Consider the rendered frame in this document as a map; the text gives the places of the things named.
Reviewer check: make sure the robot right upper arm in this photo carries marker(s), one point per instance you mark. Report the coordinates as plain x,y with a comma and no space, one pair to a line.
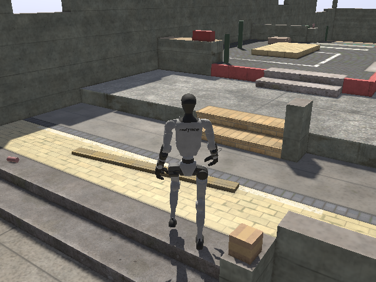
207,125

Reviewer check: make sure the left robot foot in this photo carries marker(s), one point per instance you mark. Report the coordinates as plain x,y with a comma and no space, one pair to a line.
172,223

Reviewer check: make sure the robot left shin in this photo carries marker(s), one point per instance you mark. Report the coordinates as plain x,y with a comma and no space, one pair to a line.
173,201

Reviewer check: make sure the left robot forearm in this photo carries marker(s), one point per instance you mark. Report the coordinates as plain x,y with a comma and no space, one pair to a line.
161,159

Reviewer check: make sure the robot left upper arm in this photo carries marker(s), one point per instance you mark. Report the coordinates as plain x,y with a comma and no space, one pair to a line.
170,124

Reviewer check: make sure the right robot forearm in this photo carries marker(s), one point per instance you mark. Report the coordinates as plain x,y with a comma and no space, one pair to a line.
214,153

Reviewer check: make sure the robot right hand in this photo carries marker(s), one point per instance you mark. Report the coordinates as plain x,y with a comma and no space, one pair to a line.
211,163

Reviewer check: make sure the robot left hand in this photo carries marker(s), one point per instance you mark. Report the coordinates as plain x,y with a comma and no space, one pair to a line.
158,171

